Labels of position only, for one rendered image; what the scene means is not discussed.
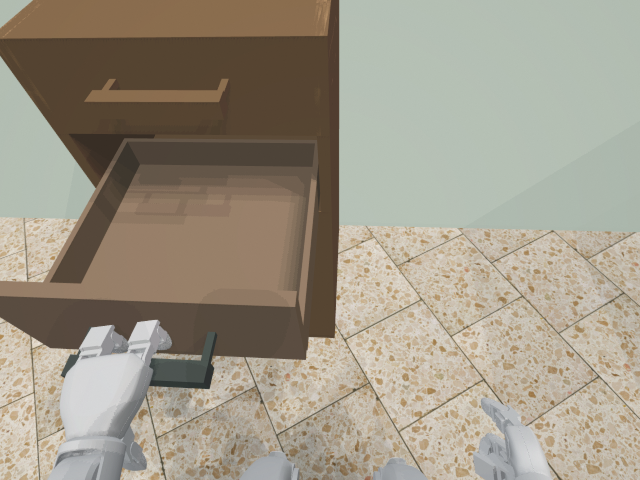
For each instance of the robot left shin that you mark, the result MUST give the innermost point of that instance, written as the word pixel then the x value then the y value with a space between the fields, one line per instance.
pixel 278 454

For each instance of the drawer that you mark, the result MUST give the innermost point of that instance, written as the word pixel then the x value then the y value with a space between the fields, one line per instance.
pixel 203 235

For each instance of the left robot forearm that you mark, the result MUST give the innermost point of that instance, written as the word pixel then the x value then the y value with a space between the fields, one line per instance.
pixel 89 458

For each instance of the left robot thigh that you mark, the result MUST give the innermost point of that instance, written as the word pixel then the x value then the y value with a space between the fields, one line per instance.
pixel 271 468

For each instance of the left robot hand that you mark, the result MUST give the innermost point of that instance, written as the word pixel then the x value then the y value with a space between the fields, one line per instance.
pixel 103 392

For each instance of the cabinet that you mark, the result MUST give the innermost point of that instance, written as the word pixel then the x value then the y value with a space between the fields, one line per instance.
pixel 276 60

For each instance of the right robot hand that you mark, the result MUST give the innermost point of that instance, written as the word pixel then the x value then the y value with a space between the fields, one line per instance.
pixel 519 453

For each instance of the handle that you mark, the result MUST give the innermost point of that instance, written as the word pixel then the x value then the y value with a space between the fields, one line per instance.
pixel 157 104
pixel 175 372

